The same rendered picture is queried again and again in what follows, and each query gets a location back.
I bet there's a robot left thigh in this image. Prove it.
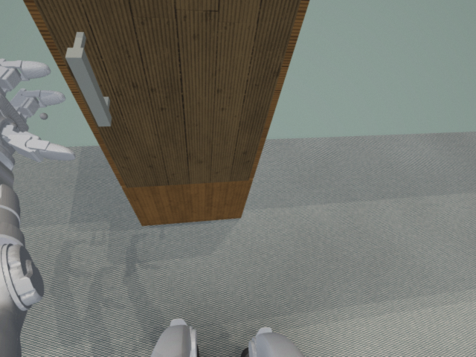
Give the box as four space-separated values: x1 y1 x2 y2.
150 325 197 357

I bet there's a handle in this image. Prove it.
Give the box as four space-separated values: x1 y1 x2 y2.
65 32 112 126

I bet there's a left robot shin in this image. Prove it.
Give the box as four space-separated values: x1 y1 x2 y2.
170 318 187 327

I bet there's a left robot upper arm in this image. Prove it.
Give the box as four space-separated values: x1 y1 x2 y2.
0 244 44 357

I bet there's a cupboard door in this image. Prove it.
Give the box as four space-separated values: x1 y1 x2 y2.
33 0 301 188

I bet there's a robot left hand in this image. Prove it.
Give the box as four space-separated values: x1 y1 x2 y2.
0 59 76 162

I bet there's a robot left forearm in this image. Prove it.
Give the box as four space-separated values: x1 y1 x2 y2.
0 145 25 247

